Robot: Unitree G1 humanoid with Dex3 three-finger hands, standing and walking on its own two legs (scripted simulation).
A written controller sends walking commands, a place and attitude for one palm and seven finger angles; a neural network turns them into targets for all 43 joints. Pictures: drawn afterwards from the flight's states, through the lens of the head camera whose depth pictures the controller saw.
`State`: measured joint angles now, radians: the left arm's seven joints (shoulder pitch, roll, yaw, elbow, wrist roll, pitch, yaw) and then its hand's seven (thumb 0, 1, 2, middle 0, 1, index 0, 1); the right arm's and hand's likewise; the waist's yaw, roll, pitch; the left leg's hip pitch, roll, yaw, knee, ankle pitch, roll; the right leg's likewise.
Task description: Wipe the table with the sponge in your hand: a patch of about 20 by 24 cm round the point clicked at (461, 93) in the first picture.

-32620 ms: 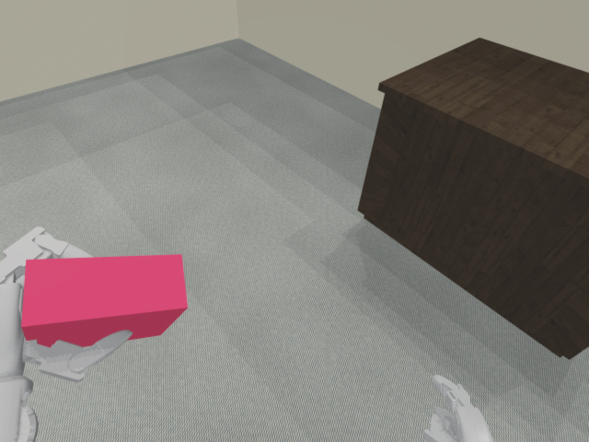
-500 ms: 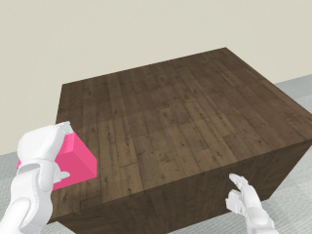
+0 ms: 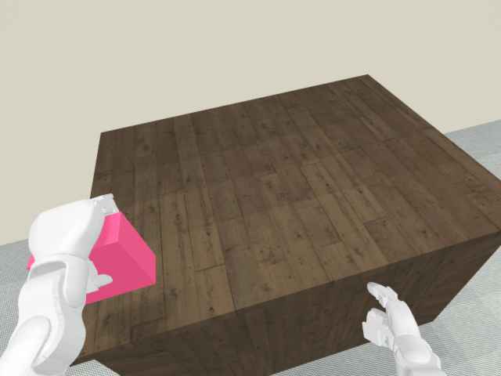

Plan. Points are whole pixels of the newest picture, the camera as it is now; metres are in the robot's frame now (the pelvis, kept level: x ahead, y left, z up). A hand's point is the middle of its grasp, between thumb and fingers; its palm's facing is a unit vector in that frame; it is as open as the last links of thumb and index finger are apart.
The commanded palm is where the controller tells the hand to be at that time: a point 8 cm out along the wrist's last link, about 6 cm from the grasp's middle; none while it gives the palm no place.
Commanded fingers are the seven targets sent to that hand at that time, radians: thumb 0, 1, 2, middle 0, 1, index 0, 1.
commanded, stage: move the sponge above the wiping area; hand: left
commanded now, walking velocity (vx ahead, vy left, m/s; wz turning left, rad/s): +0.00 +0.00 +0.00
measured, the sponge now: (107, 267) +0.23 +0.29 +0.06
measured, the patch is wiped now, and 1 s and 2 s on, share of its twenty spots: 0.00 0.00 0.00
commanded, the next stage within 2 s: none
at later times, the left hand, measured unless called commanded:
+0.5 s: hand (106, 248) +0.25 +0.28 +0.09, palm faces +0.02 -0.09 -1.00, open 10.0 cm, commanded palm +0.21 +0.27 +0.16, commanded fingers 0.00 0.10 1.30 -1.20 -1.60 -1.20 -1.60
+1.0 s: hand (115, 256) +0.24 +0.27 +0.08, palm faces +0.02 -0.11 -0.99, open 10.0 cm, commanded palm +0.21 +0.27 +0.15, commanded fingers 0.00 0.10 1.30 -1.20 -1.60 -1.20 -1.60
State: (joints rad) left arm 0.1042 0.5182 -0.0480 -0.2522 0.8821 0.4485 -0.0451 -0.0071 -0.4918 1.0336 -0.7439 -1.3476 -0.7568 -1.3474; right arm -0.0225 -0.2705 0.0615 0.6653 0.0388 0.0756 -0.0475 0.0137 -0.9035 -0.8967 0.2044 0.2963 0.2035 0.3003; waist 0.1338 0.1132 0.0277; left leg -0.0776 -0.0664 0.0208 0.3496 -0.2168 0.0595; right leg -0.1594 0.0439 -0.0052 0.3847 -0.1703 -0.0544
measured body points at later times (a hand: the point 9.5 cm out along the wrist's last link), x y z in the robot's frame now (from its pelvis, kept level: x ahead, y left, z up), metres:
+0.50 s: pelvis +0.00 +0.00 +0.00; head +0.00 -0.04 +0.45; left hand +0.24 +0.28 +0.15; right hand +0.26 -0.20 -0.08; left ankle -0.01 +0.08 -0.74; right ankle +0.03 -0.09 -0.74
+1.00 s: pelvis +0.01 -0.01 +0.00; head +0.00 -0.05 +0.45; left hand +0.24 +0.27 +0.13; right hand +0.26 -0.20 -0.08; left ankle -0.01 +0.08 -0.74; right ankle +0.03 -0.09 -0.74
